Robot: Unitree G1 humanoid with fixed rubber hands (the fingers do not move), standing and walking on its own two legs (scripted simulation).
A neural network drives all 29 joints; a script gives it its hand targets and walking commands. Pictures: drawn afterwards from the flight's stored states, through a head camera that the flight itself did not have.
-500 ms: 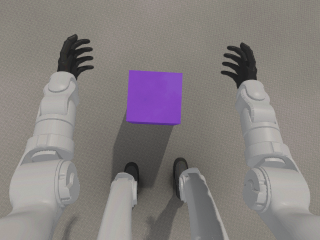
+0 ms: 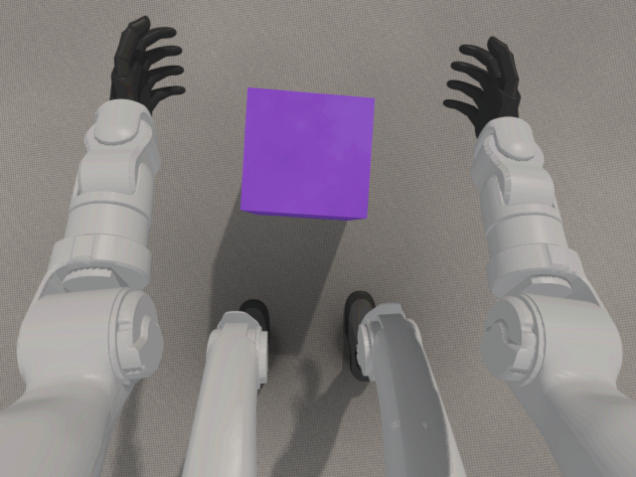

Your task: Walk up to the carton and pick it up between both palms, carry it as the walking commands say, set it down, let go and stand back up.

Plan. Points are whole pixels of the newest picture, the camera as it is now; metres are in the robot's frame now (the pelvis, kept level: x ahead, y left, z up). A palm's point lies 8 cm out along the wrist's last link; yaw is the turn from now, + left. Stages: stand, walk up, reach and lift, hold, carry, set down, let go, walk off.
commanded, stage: reach and lift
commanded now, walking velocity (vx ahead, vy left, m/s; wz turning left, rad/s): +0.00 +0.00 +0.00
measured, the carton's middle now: (306, 165) +0.50 -0.01 -0.47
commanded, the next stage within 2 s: none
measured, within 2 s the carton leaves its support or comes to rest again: neither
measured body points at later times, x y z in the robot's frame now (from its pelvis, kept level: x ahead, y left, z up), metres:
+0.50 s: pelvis -0.03 +0.00 -0.14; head +0.33 +0.00 +0.14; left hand +0.53 +0.18 -0.30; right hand +0.51 -0.21 -0.30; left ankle +0.07 +0.13 -0.56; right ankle +0.08 -0.12 -0.56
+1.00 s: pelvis -0.04 +0.00 -0.22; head +0.35 +0.00 -0.01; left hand +0.52 +0.18 -0.43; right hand +0.50 -0.20 -0.43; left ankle +0.07 +0.13 -0.56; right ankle +0.08 -0.12 -0.56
